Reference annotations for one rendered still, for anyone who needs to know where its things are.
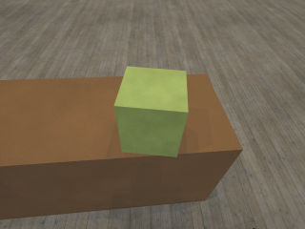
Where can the pedestal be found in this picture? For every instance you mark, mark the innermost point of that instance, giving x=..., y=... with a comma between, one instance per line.
x=60, y=150

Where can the carton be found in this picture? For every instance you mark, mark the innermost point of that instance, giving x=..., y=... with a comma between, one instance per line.
x=151, y=110

